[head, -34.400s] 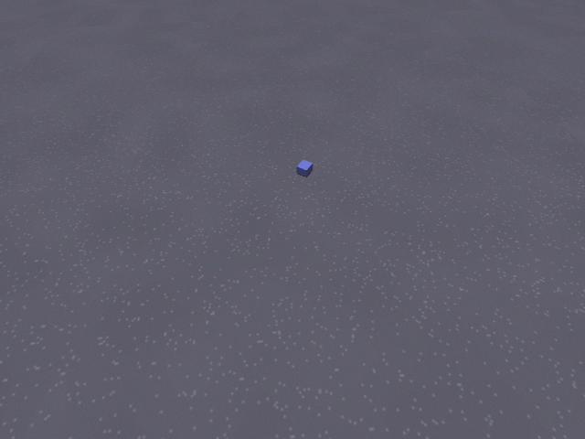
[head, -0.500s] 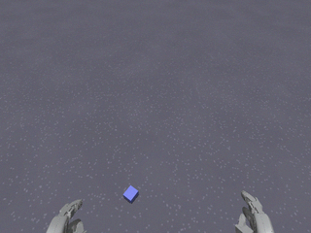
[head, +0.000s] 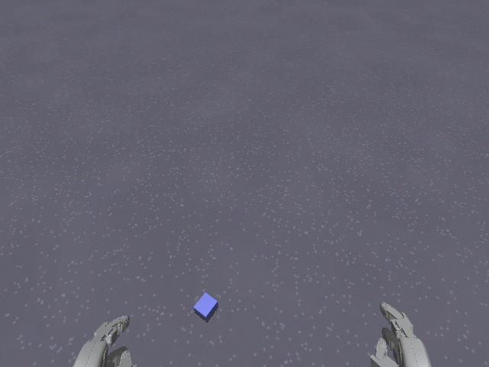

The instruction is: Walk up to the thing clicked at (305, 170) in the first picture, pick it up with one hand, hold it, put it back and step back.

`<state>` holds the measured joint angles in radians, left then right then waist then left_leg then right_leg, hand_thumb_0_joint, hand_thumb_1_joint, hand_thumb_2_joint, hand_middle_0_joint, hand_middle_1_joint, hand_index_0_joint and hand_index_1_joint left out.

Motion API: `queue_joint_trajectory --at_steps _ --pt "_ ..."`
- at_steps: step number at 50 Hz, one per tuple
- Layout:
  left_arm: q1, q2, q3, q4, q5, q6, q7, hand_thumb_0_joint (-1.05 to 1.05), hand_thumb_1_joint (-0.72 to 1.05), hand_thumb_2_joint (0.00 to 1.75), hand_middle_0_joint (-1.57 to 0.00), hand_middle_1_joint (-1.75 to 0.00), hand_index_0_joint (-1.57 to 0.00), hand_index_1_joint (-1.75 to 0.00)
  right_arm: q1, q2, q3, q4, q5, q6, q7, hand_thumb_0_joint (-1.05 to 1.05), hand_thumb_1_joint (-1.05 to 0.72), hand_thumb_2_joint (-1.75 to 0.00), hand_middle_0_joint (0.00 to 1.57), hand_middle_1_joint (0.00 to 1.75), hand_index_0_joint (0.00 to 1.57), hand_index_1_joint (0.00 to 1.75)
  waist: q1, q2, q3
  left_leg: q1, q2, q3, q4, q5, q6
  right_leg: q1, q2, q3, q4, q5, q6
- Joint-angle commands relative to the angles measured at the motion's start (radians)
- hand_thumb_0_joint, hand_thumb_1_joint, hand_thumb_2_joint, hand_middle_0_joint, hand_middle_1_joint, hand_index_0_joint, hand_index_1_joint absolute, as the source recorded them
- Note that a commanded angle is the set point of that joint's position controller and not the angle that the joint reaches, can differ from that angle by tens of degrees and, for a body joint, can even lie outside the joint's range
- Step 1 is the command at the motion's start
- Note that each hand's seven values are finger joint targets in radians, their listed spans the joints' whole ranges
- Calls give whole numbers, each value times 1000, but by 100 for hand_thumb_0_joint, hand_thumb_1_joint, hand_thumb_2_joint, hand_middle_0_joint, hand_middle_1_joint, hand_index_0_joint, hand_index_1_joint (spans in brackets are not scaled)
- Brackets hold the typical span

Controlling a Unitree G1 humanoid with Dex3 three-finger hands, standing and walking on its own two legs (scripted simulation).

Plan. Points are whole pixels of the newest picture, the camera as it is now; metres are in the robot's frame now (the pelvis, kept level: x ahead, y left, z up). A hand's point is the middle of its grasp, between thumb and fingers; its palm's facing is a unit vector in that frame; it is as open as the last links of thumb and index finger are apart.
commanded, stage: home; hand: left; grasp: from above
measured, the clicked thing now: (206, 306) +0.49 +0.15 -0.69
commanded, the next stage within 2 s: stand in 0.32 s
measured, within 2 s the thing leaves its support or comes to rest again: neither
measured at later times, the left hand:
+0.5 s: hand out of the picture +0.17 +0.19 -0.07, palm faces +0.02 -0.96 -0.28, open 7.4 cm
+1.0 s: hand out of the picture +0.05 +0.24 -0.10, palm faces +0.05 -0.95 -0.31, open 7.4 cm
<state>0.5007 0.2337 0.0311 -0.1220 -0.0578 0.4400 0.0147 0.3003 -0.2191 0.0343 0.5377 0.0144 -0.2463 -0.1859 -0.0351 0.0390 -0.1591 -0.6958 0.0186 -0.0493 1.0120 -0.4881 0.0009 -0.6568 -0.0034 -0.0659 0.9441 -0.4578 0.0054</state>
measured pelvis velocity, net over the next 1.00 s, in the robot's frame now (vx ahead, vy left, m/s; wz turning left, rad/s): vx -0.01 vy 0.01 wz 0.01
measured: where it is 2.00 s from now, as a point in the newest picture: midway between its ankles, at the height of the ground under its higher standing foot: outside the picture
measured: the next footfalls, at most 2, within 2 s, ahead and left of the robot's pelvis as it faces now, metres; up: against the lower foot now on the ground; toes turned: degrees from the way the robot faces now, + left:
none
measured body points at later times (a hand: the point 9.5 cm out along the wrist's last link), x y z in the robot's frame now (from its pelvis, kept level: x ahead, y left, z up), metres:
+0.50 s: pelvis +0.00 +0.00 +0.01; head +0.03 +0.01 +0.46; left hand +0.17 +0.24 -0.05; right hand +0.16 -0.25 -0.08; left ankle +0.01 +0.11 -0.68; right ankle +0.01 -0.13 -0.68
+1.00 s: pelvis -0.01 +0.01 +0.06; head +0.00 +0.01 +0.51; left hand +0.05 +0.29 -0.08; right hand +0.08 -0.27 -0.08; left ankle +0.01 +0.11 -0.68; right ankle +0.01 -0.13 -0.68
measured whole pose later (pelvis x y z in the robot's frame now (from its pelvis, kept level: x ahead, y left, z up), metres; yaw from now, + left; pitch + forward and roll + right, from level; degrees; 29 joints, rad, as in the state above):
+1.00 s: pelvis -0.01 +0.01 +0.06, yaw +1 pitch -4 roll +0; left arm 0.21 0.28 0.04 1.00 0.04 0.01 0.02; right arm 0.17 -0.28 -0.04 1.04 -0.03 -0.01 -0.02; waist 0.02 0.00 0.06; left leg -0.19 -0.03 -0.02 0.50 -0.25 0.02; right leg -0.17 -0.05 -0.04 0.48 -0.25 0.03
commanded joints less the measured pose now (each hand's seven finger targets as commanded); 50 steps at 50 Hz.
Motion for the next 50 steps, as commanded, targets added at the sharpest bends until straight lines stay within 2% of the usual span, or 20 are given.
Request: queue_joint_trajectory --at_steps 1,7,9,11,14,20,21,22,23,24,25,26,29,32,37,41,42,44,47,50 --pt "-18 105 61 -196 6 -51 14 0 90 90 -20 -30 -20 -30 -75 -128 -56 -166 -3 -56 -13 0 -90 -90 20 30 20 30 -1 6 -60 72 -16 -3 -182 147 17 59 19 3 -157 125 -8" --pt "-5 104 68 -199 3 -52 14 0 90 90 -20 -30 -20 -30 -62 -128 -59 -160 -6 -56 -13 0 -90 -90 20 30 20 30 -2 17 -100 100 -16 3 -164 227 14 74 21 2 -145 192 -10" --pt "5 92 54 -179 3 -52 11 0 90 90 -20 -30 -20 -30 -63 -126 -56 -156 -6 -52 -11 0 -90 -90 20 30 20 30 -5 19 -86 98 -17 2 -161 233 14 66 22 1 -146 200 -10" --pt "-12 95 58 -189 1 -52 12 0 90 90 -20 -30 -20 -30 -62 -126 -59 -164 -5 -53 -14 0 -90 -90 20 30 20 30 -13 -22 -111 97 -21 9 -144 251 21 89 18 8 -155 230 -4" --pt "-19 101 62 -181 4 -53 13 0 90 90 -20 -30 -20 -30 -70 -128 -58 -160 -6 -52 -13 0 -90 -90 20 30 20 30 -9 -7 -69 83 -18 6 -161 212 18 68 20 4 -156 187 -6" --pt "-6 98 52 -195 4 -53 12 0 90 90 -20 -30 -20 -30 -63 -126 -59 -162 -4 -46 -9 0 -90 -90 20 30 20 30 -8 24 -92 107 -19 9 -158 256 14 81 19 6 -148 226 -9" --pt "-312 172 63 156 122 -256 47 0 90 90 -20 -30 -20 -30 -138 -233 -99 85 -125 62 50 0 -90 -90 20 30 20 30 68 -36 158 126 24 -44 -258 428 54 247 -65 77 -189 202 -38" --pt "-215 191 82 339 132 -323 42 0 90 90 -20 -30 -20 -30 -146 -240 -113 102 -125 104 80 0 -90 -90 20 30 20 30 67 -74 63 188 18 -20 -250 461 62 282 -68 126 -212 216 -72" --pt "-212 202 80 382 136 -356 36 0 90 90 -20 -30 -20 -30 -133 -239 -110 97 -124 121 97 0 -90 -90 20 30 20 30 51 -109 34 232 16 -19 -253 479 60 280 -76 148 -213 256 -86" --pt "-235 195 70 407 129 -373 29 0 90 90 -20 -30 -20 -30 -116 -239 -109 90 -132 136 109 0 -90 -90 20 30 20 30 34 -56 53 225 17 -38 -274 413 63 254 -62 141 -234 239 -74" --pt "-250 200 64 447 124 -391 24 0 90 90 -20 -30 -20 -30 -126 -228 -103 106 -116 140 124 0 -90 -90 20 30 20 30 48 -10 37 263 18 -55 -314 384 64 294 -67 133 -216 251 -65" --pt "-264 201 61 488 121 -399 22 0 90 90 -20 -30 -20 -30 -123 -218 -103 130 -89 144 143 0 -90 -90 20 30 20 30 55 5 21 276 17 -49 -330 362 67 337 -77 123 -221 245 -52" --pt "-269 197 67 607 108 -414 21 0 90 90 -20 -30 -20 -30 -157 -219 -117 173 -67 159 163 0 -90 -90 20 30 20 30 73 -59 19 329 10 -38 -339 349 51 344 -94 136 -291 254 -49" --pt "-307 207 63 711 109 -441 23 0 90 90 -20 -30 -20 -30 -158 -215 -120 227 -66 175 170 0 -90 -90 20 30 20 30 56 -71 9 397 10 -30 -358 374 48 374 -117 149 -344 326 -43" --pt "-335 199 56 841 100 -457 25 0 90 90 -20 -30 -20 -30 -174 -227 -121 297 -69 197 166 0 -90 -90 20 30 20 30 57 -27 112 419 36 -75 -479 342 53 387 -97 115 -414 269 -29" --pt "-317 209 52 944 98 -461 25 0 90 90 -20 -30 -20 -30 -175 -236 -119 353 -60 204 160 0 -90 -90 20 30 20 30 61 -20 134 453 50 -91 -551 382 48 458 -100 107 -472 304 -29" --pt "-326 213 51 961 95 -461 25 0 90 90 -20 -30 -20 -30 -160 -240 -118 368 -58 205 158 0 -90 -90 20 30 20 30 49 -14 135 470 54 -91 -576 388 45 463 -97 108 -480 306 -27" --pt "-325 216 48 998 96 -461 27 0 90 90 -20 -30 -20 -30 -176 -248 -120 392 -55 211 157 0 -90 -90 20 30 20 30 55 -22 169 474 56 -98 -604 348 40 469 -97 102 -518 272 -23" --pt "-331 223 44 1041 92 -463 27 0 90 90 -20 -30 -20 -30 -175 -255 -117 424 -48 215 156 0 -90 -90 20 30 20 30 54 -13 163 501 60 -93 -632 386 37 521 -107 103 -552 305 -19" --pt "-335 230 40 1083 93 -464 27 0 90 90 -20 -30 -20 -30 -179 -251 -115 450 -45 219 157 0 -90 -90 20 30 20 30 53 -33 175 535 62 -91 -666 363 32 518 -108 103 -586 283 -15"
